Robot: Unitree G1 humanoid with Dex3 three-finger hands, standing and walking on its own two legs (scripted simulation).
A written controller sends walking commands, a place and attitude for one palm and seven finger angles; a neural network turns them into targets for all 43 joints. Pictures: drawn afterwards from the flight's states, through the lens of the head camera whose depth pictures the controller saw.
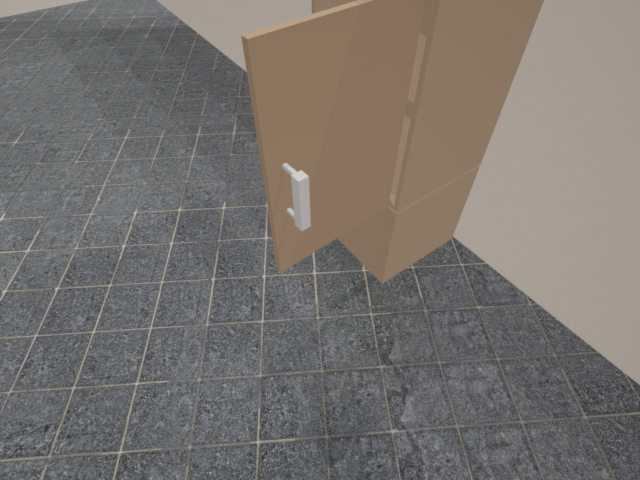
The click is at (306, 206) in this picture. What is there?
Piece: cupboard door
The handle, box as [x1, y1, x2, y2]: [282, 163, 310, 230]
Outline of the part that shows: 284,163 282,164 282,167 291,175 294,207 293,210 290,207 288,208 287,212 295,219 295,225 301,230 303,230 310,225 308,176 301,170 297,172 288,164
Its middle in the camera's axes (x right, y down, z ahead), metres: -0.06 -0.09 +0.82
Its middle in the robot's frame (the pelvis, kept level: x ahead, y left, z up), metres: +0.66 +0.09 -0.09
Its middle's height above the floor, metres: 0.70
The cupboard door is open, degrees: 93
